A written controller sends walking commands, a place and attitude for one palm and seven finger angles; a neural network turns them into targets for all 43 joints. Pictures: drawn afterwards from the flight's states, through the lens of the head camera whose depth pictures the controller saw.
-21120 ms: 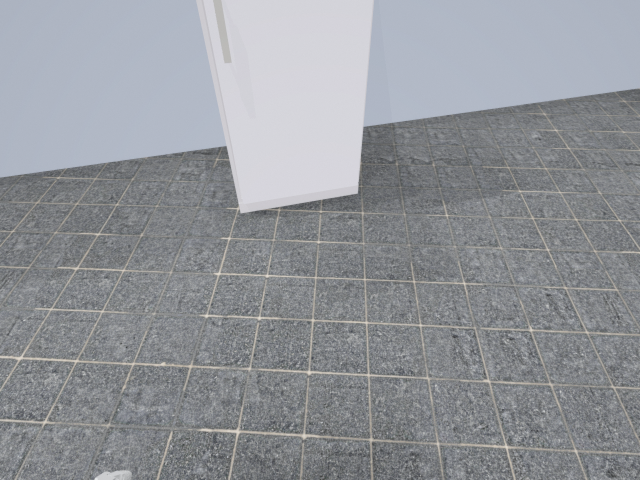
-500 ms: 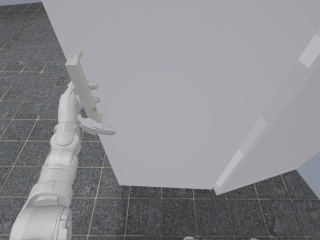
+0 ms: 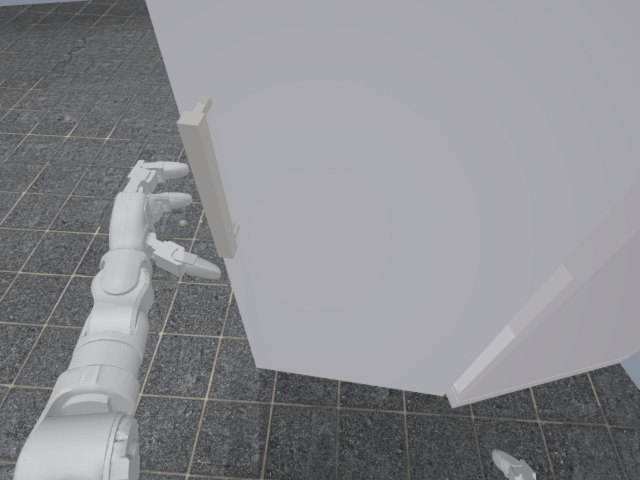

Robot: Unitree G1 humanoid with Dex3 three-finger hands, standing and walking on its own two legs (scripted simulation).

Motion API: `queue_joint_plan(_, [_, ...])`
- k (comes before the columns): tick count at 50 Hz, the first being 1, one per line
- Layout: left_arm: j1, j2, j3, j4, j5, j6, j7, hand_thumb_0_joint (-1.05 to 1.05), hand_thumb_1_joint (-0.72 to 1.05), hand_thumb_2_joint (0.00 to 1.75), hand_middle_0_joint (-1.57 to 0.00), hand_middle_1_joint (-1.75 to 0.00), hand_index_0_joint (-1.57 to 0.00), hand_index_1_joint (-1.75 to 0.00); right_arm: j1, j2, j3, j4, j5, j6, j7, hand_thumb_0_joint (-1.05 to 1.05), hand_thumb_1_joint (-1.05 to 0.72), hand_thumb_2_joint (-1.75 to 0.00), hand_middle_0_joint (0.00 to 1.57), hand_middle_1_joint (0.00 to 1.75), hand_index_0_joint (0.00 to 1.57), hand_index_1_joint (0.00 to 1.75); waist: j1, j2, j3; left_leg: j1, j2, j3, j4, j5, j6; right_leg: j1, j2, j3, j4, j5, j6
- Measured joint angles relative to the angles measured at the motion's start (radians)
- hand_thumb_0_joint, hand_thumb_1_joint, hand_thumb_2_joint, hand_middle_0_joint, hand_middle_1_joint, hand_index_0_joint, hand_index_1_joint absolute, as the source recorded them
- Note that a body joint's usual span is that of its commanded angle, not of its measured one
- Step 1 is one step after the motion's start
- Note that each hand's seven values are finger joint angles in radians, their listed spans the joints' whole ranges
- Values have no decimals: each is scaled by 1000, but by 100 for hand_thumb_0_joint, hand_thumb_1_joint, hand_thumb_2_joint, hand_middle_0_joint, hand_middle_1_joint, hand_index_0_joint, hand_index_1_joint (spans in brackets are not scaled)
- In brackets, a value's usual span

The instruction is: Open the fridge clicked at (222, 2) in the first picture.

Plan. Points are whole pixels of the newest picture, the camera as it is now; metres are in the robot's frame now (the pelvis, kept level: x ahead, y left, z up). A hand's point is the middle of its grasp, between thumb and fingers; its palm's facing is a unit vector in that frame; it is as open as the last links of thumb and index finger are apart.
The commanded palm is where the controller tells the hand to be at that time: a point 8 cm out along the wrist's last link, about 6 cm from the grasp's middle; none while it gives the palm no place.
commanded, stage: slip the hand off the handle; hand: left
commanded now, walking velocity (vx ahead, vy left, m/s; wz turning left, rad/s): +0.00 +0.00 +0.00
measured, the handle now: (218, 187) +0.46 +0.16 +0.11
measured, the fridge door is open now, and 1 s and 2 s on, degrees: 68 68 68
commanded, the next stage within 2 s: draw the hand back to the body in 0.92 s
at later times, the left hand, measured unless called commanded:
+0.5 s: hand (146, 261) +0.35 +0.23 +0.08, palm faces +0.15 -0.98 -0.14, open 14.7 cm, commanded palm +0.31 +0.27 +0.10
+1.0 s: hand (135, 325) +0.27 +0.21 +0.09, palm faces +0.17 -0.97 -0.17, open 14.7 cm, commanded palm +0.24 +0.26 +0.10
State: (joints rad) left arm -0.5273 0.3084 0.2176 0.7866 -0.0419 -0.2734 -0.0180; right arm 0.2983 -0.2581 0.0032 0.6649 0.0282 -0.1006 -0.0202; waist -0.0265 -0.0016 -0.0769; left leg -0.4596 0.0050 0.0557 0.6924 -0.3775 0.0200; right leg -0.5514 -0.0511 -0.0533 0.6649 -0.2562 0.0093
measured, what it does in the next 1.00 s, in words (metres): stands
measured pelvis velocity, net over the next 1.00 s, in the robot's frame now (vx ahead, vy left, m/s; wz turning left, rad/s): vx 0.00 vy -0.02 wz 0.02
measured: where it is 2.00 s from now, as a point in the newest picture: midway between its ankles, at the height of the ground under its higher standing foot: outside the picture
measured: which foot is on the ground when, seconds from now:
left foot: down 0.00-1.00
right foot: down 0.00-1.00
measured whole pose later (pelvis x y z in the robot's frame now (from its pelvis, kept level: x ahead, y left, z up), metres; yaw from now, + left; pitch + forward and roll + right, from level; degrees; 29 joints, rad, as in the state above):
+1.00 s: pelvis +0.00 -0.02 +0.00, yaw +1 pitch +4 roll +0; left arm 0.10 0.28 0.22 0.12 -0.16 -0.18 -0.15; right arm 0.25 -0.26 0.03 0.59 0.03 -0.19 -0.06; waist 0.04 0.03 -0.07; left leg -0.37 0.02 0.02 0.70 -0.39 0.00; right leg -0.45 -0.04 -0.09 0.68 -0.29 -0.01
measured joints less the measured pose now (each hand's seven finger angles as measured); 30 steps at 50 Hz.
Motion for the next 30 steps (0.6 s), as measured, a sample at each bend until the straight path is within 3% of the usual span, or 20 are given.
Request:
queue_joint_plan(8, [51,31,54,-38,-10,-1,-53,-2,-55,20,-25,-115,-25,-115,20,5,4,-9,0,22,0,1,-90,-89,20,30,20,30,-1,4,-8,3,6,4,8,-16,1,1,6,4,3,-10,2])
queue_joint_plan(16, [124,71,94,-102,-57,11,-118,-2,-55,20,-25,-115,-25,-115,45,-3,-1,-14,6,31,-10,1,-90,-89,20,30,20,30,6,10,-7,6,12,-1,11,-21,0,11,12,-1,-3,-12,1])
queue_joint_plan(22, [256,35,71,-249,-88,24,-141,-2,-55,20,-25,-115,-25,-115,48,-12,-10,-23,9,20,-9,1,-90,-89,20,30,20,30,19,18,-13,23,12,-4,10,-24,-1,29,12,-3,-6,-15,1])
queue_joint_plan(30, [389,-14,30,-406,-79,48,-99,-2,-55,20,-25,-115,-25,-115,-7,-2,2,-42,7,-12,-20,1,-90,-89,20,30,20,30,34,18,-5,50,10,-11,12,-23,-5,56,9,-10,5,-21,-3])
